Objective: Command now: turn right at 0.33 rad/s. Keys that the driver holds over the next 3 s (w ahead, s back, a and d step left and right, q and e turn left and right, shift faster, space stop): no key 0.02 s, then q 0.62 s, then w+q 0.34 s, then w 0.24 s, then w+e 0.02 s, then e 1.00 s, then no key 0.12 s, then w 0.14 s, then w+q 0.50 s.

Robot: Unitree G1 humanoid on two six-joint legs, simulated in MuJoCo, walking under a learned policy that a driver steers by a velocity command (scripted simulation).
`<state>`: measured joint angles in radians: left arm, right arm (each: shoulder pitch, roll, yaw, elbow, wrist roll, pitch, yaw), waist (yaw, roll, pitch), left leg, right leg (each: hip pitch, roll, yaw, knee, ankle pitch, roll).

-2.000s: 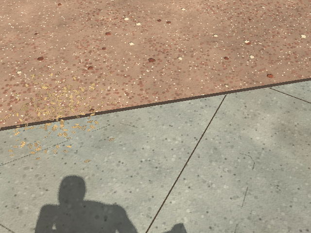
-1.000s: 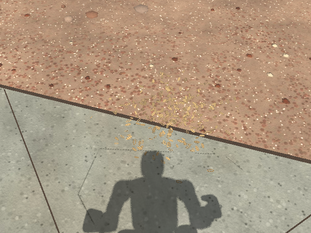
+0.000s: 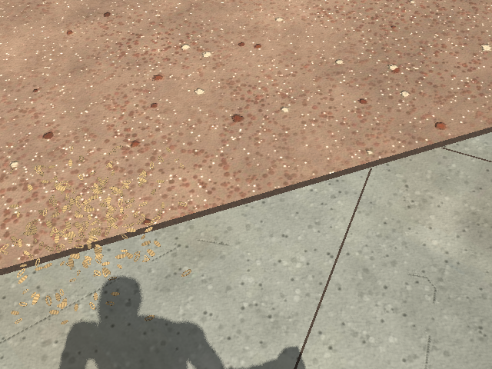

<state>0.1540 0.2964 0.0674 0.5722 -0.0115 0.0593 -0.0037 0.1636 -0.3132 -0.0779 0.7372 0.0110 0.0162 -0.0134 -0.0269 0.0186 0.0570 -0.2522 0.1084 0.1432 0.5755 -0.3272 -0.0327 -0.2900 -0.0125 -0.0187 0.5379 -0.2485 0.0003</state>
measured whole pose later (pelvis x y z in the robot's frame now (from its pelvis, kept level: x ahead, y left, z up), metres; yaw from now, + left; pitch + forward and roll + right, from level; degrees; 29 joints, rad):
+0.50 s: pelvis -0.01 +0.01 +0.00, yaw +10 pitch +0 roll -1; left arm 0.10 0.30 0.07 0.71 -0.01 0.03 0.03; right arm 0.18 -0.30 -0.07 0.73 0.02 0.06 0.01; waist -0.01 -0.02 0.07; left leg -0.26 0.03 0.06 0.61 -0.33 0.00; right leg -0.26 -0.06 -0.18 0.56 -0.30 -0.01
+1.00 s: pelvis +0.05 +0.03 +0.01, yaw +27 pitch +2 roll -1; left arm 0.08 0.31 0.08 0.72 -0.03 -0.09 -0.02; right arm 0.33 -0.31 -0.06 0.69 0.02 -0.01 -0.02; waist -0.06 -0.01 0.00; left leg -0.14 -0.08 -0.23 0.42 -0.30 0.06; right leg -0.37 0.02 0.08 0.50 -0.21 0.04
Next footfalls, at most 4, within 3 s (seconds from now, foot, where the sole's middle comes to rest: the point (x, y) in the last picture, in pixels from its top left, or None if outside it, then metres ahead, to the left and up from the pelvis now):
0.50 left None -0.01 0.11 -0.77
1.04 right None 0.20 -0.05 -0.77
1.46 left None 0.31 0.31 -0.77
1.88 right None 0.36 0.06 -0.77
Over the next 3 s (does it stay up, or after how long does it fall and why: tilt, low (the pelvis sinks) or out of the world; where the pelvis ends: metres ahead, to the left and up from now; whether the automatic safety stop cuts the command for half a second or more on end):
stays up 0.43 0.13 0.01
